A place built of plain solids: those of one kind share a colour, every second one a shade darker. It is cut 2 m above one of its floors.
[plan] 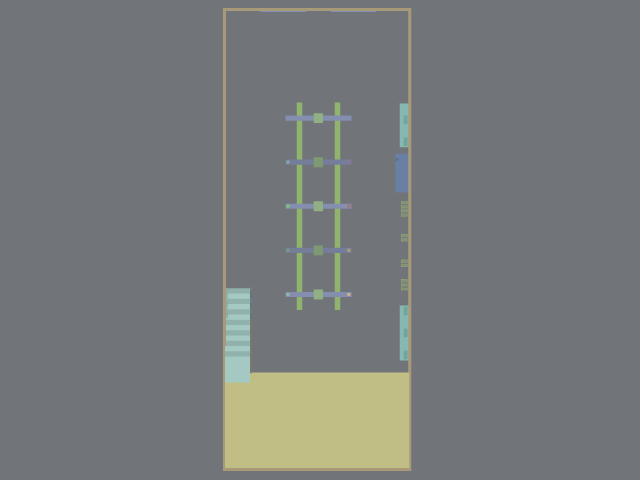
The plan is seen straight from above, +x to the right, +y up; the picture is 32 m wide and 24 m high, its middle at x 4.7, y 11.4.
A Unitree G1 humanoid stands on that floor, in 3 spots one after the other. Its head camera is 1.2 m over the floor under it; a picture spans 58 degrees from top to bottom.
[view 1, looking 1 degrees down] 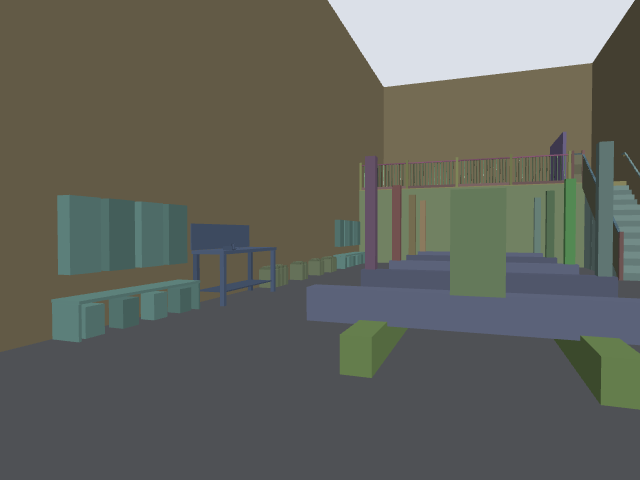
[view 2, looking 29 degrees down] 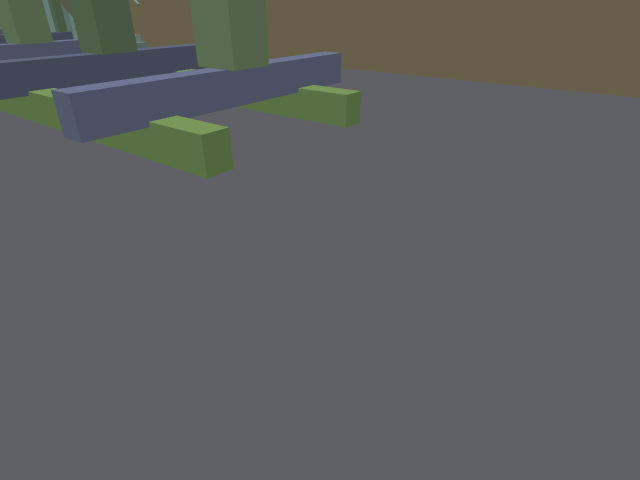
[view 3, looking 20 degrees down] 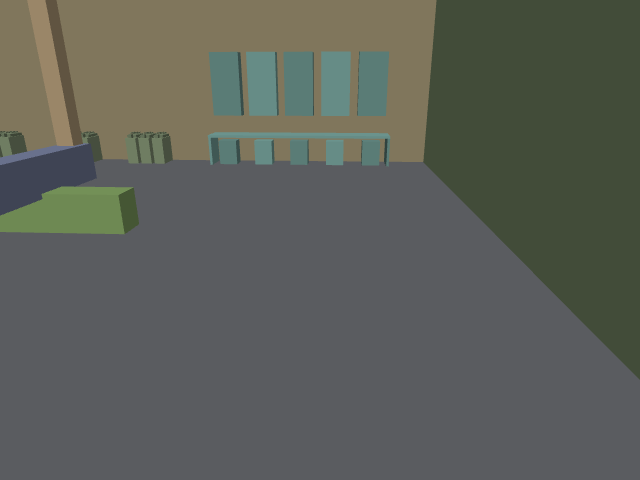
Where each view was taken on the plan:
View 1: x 4.62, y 21.75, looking -70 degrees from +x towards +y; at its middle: wall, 13.13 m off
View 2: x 7.69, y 20.85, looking -143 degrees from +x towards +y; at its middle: ground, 2.48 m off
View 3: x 2.08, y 6.08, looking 3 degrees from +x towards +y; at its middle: ground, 3.51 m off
